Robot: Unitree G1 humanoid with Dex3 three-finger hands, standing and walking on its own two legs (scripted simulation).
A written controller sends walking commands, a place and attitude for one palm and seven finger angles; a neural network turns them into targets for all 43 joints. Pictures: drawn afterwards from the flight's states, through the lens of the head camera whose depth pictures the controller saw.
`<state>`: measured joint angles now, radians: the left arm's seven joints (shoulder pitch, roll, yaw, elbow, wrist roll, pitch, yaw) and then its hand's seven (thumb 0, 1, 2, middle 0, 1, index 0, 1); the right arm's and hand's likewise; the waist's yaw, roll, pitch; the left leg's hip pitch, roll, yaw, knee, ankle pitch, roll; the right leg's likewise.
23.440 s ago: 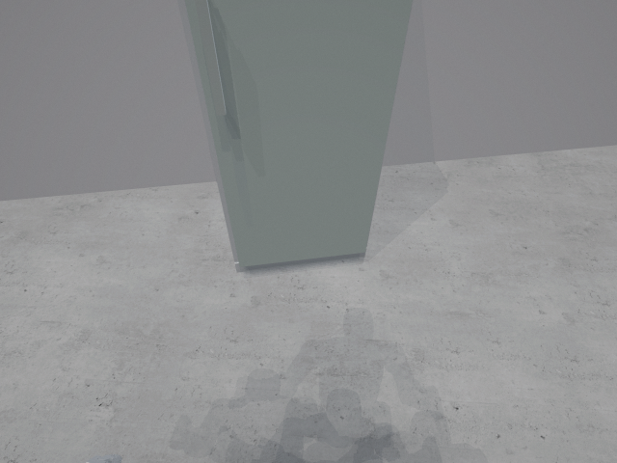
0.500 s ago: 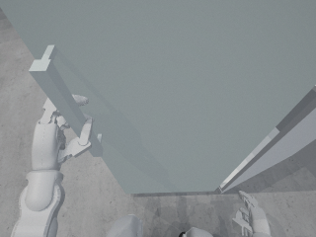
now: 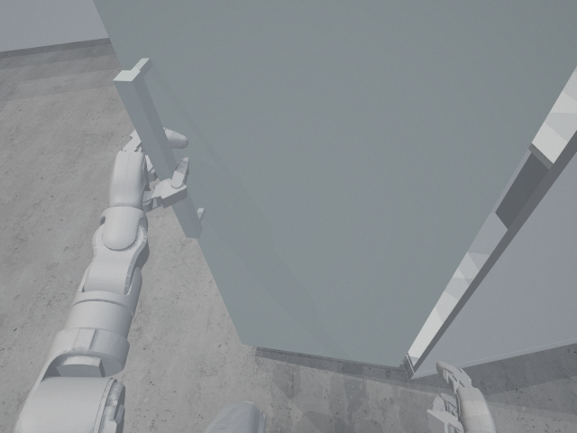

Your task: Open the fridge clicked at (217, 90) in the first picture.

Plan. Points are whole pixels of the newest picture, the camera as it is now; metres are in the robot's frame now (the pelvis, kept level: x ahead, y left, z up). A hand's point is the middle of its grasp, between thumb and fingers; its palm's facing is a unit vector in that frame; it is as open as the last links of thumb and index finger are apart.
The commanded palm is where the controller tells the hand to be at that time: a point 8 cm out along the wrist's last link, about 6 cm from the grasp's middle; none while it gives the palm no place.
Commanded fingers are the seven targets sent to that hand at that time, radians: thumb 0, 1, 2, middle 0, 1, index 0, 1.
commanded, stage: stop walking and hold the door back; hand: left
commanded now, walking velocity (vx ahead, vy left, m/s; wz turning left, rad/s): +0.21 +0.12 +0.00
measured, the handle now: (173, 162) +0.44 +0.19 +0.15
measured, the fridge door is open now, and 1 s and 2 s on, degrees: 70 67 65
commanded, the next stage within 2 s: loosen the grip on the handle in 0.90 s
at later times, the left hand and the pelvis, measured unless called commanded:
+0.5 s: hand (184, 168) +0.43 +0.17 +0.14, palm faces +0.12 -0.96 -0.24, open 5.9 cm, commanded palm +0.40 +0.24 +0.13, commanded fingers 0.00 0.90 0.90 -0.45 -1.40 -0.45 -1.40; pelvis -0.01 +0.02 -0.01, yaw -4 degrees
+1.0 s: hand (182, 171) +0.43 +0.18 +0.14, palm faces +0.04 -0.98 -0.17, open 5.7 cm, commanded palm +0.40 +0.23 +0.14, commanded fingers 0.00 0.78 0.84 -0.45 -1.40 -0.45 -1.40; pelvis -0.01 +0.05 +0.00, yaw -7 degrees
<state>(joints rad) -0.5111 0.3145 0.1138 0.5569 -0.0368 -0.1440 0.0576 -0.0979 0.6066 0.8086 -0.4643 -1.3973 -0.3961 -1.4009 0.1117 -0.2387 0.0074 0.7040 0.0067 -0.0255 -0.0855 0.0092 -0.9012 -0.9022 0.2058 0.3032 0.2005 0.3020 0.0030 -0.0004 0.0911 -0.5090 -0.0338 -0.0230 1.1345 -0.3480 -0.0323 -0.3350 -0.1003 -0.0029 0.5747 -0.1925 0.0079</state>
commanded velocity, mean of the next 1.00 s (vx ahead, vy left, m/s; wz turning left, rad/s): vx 0.04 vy -0.02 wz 0.00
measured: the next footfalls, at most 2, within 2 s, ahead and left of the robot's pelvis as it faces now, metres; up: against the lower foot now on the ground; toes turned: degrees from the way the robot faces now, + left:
left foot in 0.20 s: +0.03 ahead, +0.17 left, +0.00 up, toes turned +4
left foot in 0.72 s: +0.07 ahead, +0.16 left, +0.00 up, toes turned -3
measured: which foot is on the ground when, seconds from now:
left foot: up 0.00-0.18, down 0.20-0.46, up 0.48-0.70, down 0.72-1.00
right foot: down 0.00-0.78, up 0.80-0.84, down 0.86-1.00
